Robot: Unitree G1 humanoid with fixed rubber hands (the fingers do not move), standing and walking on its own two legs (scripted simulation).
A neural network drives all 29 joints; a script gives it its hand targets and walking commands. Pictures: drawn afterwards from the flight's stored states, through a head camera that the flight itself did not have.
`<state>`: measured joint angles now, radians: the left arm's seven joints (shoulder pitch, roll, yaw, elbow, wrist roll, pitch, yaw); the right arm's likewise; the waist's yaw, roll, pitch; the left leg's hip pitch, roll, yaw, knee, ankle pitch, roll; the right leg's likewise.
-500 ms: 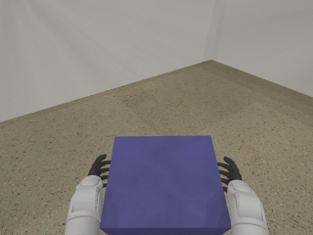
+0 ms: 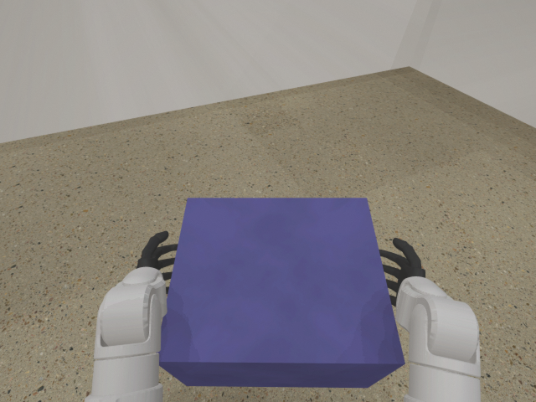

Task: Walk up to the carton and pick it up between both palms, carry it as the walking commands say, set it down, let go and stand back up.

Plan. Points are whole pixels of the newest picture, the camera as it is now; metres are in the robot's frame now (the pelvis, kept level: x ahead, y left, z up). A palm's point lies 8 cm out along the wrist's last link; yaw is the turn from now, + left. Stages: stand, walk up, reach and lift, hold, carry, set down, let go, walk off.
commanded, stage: carry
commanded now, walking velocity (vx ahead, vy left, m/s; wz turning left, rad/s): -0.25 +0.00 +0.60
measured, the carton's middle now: (276, 292) +0.31 +0.01 +0.02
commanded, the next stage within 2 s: none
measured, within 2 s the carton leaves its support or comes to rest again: neither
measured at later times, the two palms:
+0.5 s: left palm out of the picture +0.07 +0.21 +0.10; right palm out of the picture +0.13 -0.14 +0.10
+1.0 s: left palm out of the picture -0.20 +0.22 +0.09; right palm out of the picture -0.02 -0.09 +0.08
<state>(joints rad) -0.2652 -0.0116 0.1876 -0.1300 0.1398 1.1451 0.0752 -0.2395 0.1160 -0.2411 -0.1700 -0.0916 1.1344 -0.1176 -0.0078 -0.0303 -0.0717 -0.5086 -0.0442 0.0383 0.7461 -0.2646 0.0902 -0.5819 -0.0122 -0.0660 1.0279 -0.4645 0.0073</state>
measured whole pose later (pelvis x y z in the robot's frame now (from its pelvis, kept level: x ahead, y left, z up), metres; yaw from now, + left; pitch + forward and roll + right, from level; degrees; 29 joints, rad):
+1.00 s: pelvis -0.34 -0.07 +0.01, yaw +33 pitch +1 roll +0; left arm -0.18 -0.14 0.20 -0.27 0.14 1.12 0.10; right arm -0.16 0.13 -0.25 -0.36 -0.15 1.18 -0.08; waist -0.01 0.04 -0.02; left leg -0.69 -0.04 0.00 1.15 -0.39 -0.02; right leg -0.43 -0.07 -0.16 0.67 -0.26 -0.04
